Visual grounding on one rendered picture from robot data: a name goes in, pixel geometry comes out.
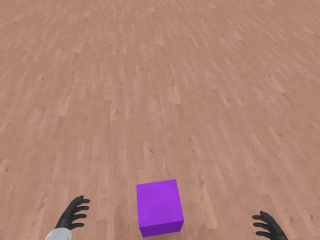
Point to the left robot hand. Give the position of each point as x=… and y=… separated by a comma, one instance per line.
x=68, y=216

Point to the right robot hand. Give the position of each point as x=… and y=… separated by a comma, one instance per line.
x=275, y=231

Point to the carton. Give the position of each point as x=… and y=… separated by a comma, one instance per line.
x=159, y=208

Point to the left robot forearm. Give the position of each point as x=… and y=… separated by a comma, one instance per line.
x=59, y=234

